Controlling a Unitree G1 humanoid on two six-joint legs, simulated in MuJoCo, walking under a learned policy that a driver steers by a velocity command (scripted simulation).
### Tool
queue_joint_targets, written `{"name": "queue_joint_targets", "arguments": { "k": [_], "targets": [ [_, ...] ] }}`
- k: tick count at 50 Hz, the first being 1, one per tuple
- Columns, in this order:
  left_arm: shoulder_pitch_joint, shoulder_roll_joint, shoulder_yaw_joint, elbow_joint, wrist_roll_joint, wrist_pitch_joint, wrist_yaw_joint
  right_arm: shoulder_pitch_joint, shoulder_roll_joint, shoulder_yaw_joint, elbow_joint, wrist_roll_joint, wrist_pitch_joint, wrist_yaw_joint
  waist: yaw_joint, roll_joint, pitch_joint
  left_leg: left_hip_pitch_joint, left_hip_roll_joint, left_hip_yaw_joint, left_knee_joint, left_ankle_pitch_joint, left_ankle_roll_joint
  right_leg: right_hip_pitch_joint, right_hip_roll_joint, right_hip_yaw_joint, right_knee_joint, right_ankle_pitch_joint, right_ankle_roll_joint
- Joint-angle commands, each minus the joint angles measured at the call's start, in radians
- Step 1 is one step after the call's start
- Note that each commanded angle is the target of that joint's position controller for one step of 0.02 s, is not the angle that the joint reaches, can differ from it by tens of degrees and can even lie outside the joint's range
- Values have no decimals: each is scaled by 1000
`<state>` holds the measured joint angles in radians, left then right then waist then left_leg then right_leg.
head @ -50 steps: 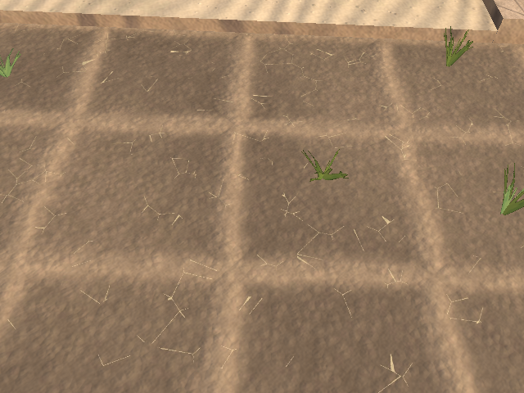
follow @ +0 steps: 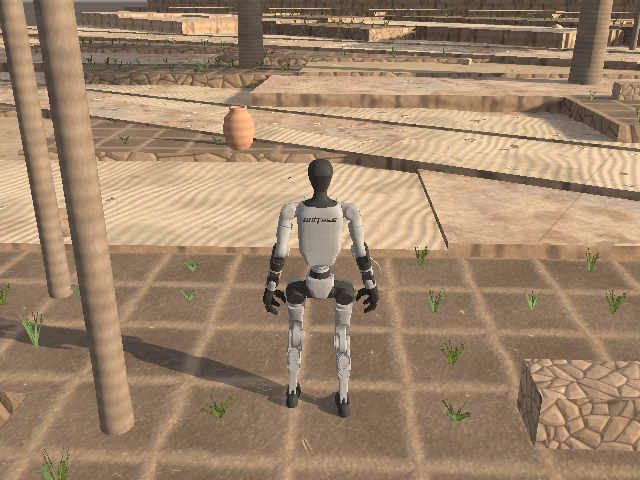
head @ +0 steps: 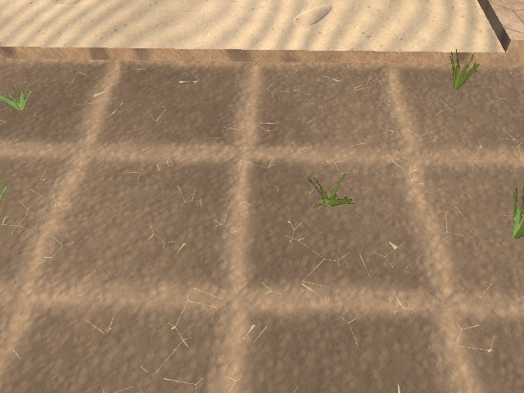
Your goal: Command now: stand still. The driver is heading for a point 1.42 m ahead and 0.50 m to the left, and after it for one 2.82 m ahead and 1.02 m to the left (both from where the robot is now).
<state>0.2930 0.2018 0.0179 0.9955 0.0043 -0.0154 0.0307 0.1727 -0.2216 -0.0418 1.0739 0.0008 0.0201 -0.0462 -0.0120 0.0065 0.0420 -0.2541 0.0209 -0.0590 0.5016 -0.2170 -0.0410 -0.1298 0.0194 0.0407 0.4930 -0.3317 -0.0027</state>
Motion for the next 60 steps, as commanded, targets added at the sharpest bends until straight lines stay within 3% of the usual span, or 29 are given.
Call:
{"name": "queue_joint_targets", "arguments": {
  "k": [1, 24, 60],
  "targets": [
    [56, 96, 15, -7, 0, -7, 3, 14, -101, -15, -18, 0, -7, -4, 0, -10, 4, 96, 2, 8, -52, 147, 30, -131, -28, 18, -119, 151, -9],
    [122, 63, -1, 75, -4, -5, 7, 73, -70, 3, 22, 2, -7, -6, 7, -6, 25, 74, -7, 12, -59, 120, 36, -143, -20, -2, -124, 115, -5],
    [190, 32, -7, 97, -8, -5, 11, 131, -45, 14, 16, 5, -12, -6, 10, -6, 36, 59, -13, 12, -47, 121, 44, -154, -19, -16, -110, 109, 2]
  ]
}}
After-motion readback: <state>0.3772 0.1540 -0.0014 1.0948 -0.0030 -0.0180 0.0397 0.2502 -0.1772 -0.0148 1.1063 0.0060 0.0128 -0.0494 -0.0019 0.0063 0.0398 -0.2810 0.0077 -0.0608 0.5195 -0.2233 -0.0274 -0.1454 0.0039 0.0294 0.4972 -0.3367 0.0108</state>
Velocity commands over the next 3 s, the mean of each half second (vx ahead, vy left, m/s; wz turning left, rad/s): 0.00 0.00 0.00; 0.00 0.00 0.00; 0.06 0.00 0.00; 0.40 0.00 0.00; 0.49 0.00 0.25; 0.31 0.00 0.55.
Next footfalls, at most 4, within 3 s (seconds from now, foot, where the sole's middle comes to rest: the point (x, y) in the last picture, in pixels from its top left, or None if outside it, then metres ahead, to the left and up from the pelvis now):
2.02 right None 0.45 -0.11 -0.77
2.62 left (222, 309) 0.75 0.14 -0.77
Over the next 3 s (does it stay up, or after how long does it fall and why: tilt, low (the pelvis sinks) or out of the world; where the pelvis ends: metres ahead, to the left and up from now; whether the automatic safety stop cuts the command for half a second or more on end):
stays up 0.76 0.06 0.00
